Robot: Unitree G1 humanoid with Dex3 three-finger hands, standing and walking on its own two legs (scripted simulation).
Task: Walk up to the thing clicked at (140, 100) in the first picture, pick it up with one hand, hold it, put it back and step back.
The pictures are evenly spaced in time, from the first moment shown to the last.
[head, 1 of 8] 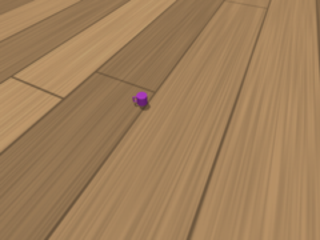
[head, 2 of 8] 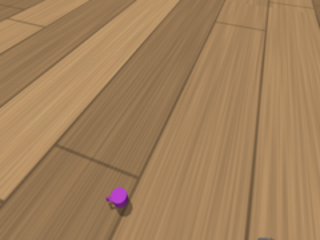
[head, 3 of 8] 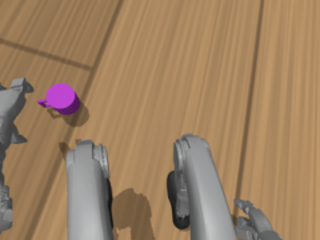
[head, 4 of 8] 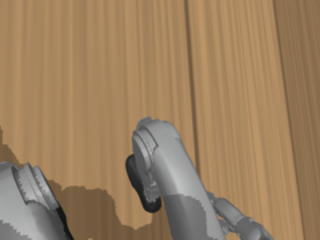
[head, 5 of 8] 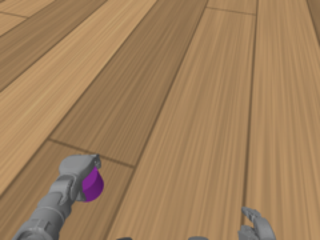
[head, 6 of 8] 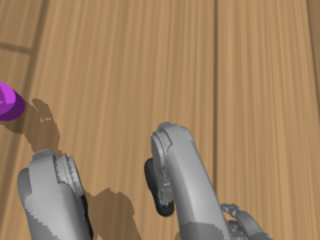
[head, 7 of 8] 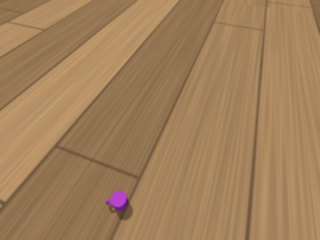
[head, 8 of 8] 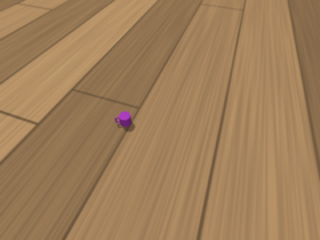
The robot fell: no
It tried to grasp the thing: yes
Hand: left
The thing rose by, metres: 0.64
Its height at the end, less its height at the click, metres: +0.00
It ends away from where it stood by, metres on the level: 0.02
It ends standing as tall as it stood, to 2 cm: yes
